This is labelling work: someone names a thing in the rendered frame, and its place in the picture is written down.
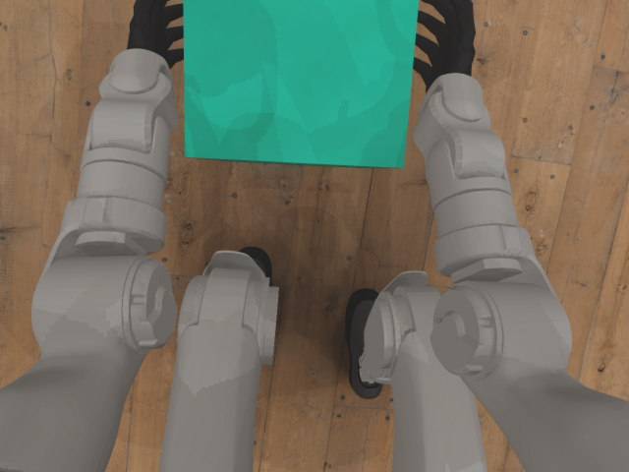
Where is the robot right foot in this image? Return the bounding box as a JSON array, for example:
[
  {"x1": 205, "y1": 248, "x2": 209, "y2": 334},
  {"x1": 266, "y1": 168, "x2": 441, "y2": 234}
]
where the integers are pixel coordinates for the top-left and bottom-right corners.
[{"x1": 345, "y1": 288, "x2": 383, "y2": 399}]

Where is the left robot hand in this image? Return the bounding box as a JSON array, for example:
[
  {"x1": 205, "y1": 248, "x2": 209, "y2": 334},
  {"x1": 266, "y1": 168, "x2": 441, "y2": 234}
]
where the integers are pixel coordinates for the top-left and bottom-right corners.
[{"x1": 127, "y1": 0, "x2": 184, "y2": 69}]

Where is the right robot thigh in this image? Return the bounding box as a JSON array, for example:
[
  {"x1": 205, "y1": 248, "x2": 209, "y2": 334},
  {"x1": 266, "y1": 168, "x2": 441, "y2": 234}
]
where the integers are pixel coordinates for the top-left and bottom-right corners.
[{"x1": 370, "y1": 285, "x2": 487, "y2": 472}]

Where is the right robot forearm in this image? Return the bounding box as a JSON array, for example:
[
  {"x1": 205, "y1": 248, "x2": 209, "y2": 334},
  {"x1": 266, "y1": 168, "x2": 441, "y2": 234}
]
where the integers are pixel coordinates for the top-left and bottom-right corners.
[{"x1": 413, "y1": 73, "x2": 572, "y2": 334}]

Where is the robot left upper arm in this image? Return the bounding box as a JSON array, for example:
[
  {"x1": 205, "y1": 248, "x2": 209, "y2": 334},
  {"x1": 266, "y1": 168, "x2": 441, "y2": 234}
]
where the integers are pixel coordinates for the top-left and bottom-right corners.
[{"x1": 0, "y1": 255, "x2": 177, "y2": 472}]

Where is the left robot forearm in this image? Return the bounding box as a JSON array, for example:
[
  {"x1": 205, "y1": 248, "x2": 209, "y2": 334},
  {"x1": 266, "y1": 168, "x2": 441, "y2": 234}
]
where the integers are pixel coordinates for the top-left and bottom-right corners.
[{"x1": 31, "y1": 48, "x2": 178, "y2": 343}]

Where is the carton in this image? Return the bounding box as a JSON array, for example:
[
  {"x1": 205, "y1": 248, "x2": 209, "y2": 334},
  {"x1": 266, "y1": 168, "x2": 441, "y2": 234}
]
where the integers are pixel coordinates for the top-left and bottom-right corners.
[{"x1": 183, "y1": 0, "x2": 419, "y2": 168}]

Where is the right robot hand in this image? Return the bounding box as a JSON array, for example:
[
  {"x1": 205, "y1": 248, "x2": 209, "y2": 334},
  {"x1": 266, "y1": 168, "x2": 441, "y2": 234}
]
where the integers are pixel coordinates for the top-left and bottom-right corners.
[{"x1": 413, "y1": 0, "x2": 476, "y2": 93}]

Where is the robot right upper arm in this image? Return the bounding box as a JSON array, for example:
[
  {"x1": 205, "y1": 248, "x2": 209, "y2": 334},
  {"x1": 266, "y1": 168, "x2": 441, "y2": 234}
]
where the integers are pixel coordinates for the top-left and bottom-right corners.
[{"x1": 429, "y1": 280, "x2": 629, "y2": 472}]

